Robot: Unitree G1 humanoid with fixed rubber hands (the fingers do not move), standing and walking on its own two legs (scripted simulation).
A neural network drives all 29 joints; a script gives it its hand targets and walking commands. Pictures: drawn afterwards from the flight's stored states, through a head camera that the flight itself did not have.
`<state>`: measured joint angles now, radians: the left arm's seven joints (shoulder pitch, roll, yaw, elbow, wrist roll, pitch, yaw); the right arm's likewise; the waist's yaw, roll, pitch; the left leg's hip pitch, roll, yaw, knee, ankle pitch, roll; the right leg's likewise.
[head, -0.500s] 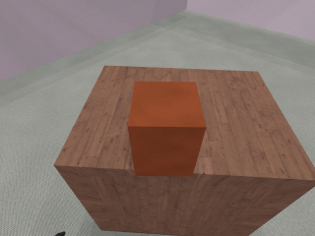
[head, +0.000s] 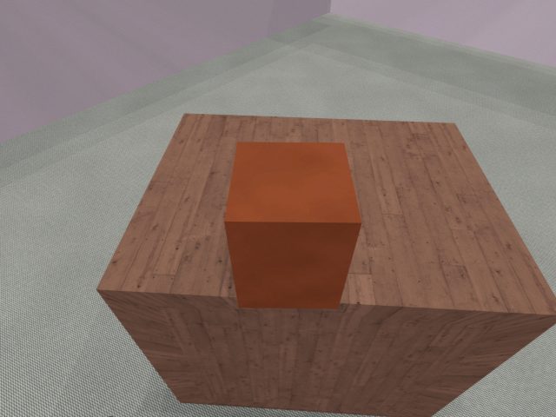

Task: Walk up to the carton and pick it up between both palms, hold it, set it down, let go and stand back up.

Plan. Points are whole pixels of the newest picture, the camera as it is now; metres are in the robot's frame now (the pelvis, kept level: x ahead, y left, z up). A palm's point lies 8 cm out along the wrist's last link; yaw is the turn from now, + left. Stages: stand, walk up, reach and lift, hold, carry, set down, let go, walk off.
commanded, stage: stand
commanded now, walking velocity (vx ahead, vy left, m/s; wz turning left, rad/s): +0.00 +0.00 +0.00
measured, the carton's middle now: (289, 228) +0.41 +0.01 +0.06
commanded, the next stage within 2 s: none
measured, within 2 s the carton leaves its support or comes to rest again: neither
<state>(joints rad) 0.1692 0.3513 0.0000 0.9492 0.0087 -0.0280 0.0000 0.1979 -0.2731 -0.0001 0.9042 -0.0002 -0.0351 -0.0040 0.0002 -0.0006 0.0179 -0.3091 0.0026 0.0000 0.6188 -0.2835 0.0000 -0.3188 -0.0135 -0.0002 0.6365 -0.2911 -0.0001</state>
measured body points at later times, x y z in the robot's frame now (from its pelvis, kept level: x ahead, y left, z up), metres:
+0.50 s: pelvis +0.00 +0.00 +0.00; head +0.00 -0.01 +0.45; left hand +0.09 +0.30 -0.11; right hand +0.09 -0.27 -0.13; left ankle +0.03 +0.13 -0.73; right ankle +0.03 -0.12 -0.73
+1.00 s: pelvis +0.00 +0.00 +0.00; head +0.00 -0.01 +0.45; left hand +0.09 +0.30 -0.11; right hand +0.09 -0.27 -0.13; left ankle +0.03 +0.13 -0.73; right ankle +0.03 -0.12 -0.73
